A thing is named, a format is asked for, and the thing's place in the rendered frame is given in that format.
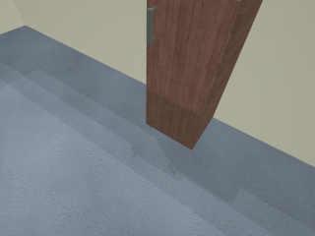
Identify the cupboard door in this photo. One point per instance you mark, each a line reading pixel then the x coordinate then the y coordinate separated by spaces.
pixel 190 39

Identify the handle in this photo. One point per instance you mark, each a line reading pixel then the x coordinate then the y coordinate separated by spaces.
pixel 150 21

